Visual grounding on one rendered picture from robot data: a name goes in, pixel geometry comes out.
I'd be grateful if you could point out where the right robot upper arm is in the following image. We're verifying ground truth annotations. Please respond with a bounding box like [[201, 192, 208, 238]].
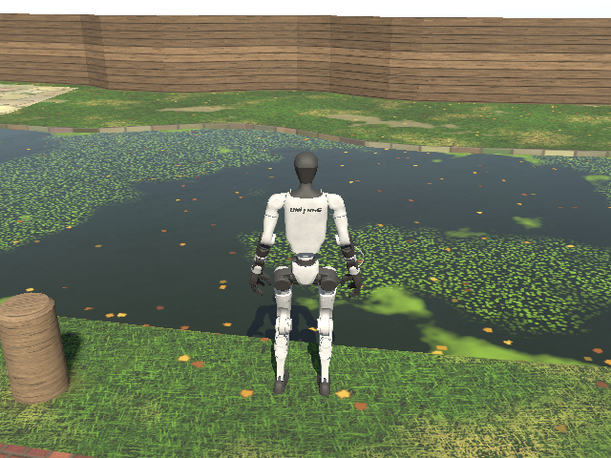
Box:
[[326, 193, 350, 246]]

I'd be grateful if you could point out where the left robot foot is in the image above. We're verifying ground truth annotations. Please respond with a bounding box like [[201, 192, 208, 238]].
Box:
[[273, 369, 289, 394]]

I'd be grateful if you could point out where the robot right hand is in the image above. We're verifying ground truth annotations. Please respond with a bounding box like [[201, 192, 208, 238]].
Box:
[[341, 272, 363, 298]]

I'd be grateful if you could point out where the left robot forearm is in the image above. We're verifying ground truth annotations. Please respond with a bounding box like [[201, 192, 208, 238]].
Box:
[[251, 231, 270, 274]]

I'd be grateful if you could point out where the right robot forearm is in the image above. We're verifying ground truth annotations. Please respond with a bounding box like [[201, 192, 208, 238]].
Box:
[[341, 232, 360, 276]]

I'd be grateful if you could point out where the humanoid robot head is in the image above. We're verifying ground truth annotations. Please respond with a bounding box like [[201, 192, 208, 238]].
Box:
[[289, 152, 323, 198]]

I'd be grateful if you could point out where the left robot upper arm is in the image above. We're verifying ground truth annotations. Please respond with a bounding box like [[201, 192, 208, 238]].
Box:
[[261, 193, 286, 246]]

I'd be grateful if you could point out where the robot left hand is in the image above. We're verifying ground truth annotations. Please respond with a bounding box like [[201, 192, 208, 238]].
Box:
[[249, 271, 271, 295]]

